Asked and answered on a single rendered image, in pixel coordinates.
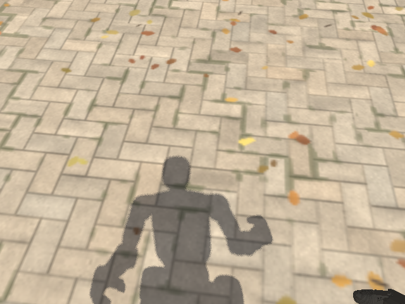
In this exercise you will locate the right robot hand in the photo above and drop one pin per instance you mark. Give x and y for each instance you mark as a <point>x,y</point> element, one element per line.
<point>369,296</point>

